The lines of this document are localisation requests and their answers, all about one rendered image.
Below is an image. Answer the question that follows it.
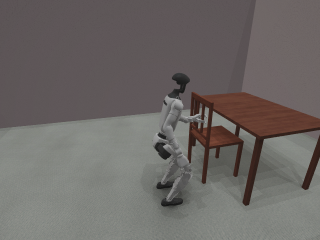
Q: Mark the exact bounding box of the robot right forearm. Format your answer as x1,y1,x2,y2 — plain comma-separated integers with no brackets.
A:
165,126,183,158

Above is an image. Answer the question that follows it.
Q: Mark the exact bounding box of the right robot hand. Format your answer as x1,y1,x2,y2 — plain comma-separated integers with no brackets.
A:
177,155,192,175

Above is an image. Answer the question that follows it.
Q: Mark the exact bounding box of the table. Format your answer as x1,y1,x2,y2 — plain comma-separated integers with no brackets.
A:
192,92,320,206

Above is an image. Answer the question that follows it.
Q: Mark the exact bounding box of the right robot thigh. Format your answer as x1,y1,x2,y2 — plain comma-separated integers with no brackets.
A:
157,144,192,176

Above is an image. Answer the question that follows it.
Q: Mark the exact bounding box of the chair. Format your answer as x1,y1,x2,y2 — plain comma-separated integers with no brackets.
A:
187,92,244,184

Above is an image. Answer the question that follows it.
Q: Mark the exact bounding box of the robot right upper arm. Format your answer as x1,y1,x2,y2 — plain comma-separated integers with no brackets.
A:
162,99,184,133

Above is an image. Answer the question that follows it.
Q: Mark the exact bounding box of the left robot hand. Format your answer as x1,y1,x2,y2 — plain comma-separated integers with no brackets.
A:
193,114,207,124

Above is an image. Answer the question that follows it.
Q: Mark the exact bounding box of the humanoid robot torso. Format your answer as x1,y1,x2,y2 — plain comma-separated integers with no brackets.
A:
152,95,182,152

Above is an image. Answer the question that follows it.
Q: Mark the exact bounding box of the robot left forearm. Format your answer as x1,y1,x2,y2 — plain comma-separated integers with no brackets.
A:
178,114,195,123

